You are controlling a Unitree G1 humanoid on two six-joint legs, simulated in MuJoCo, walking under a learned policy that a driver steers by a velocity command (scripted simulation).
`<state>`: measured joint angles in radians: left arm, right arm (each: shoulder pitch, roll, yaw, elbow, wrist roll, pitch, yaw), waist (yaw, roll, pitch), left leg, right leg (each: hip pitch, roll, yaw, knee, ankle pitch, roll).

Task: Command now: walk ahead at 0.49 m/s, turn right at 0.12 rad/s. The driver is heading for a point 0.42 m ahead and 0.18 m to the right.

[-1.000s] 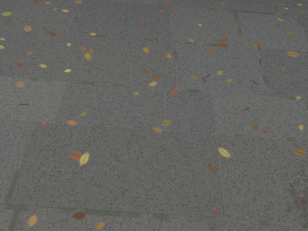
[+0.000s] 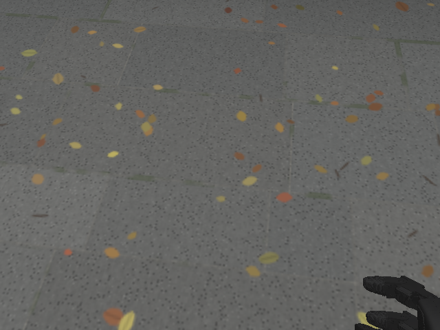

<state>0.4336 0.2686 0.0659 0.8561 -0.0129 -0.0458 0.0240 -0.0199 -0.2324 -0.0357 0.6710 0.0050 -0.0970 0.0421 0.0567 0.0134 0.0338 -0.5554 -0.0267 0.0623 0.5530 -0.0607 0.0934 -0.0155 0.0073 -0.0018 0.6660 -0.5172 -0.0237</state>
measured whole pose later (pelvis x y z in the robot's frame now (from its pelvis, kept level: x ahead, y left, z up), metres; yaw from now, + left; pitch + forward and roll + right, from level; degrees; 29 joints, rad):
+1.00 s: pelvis +0.42 -0.10 +0.02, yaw -17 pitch +1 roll -1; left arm 0.15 0.22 0.03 0.79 0.02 -0.03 0.00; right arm 0.14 -0.24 -0.04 0.83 -0.01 -0.01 -0.02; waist 0.00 0.02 0.00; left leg -0.35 0.06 -0.03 0.52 -0.19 -0.04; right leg -0.25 0.07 -0.02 0.50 -0.28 -0.05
